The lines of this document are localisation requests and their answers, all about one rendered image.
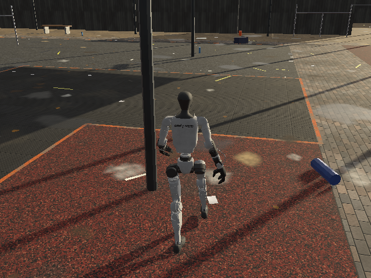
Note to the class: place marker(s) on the robot right shin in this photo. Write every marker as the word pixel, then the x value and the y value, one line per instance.
pixel 203 195

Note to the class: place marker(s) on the robot right upper arm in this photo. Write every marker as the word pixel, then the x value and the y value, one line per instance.
pixel 202 121

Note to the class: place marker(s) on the robot left upper arm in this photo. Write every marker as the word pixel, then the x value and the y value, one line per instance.
pixel 167 121

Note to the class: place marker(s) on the robot left foot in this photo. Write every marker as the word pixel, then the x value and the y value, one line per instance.
pixel 177 247

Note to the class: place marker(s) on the right robot hand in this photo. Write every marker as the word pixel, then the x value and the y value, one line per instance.
pixel 222 171

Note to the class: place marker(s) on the left robot forearm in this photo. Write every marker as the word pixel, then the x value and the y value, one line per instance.
pixel 162 148

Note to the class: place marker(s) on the right robot forearm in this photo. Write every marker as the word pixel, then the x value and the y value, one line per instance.
pixel 215 156

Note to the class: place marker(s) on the left robot hand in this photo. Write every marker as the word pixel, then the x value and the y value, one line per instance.
pixel 166 149

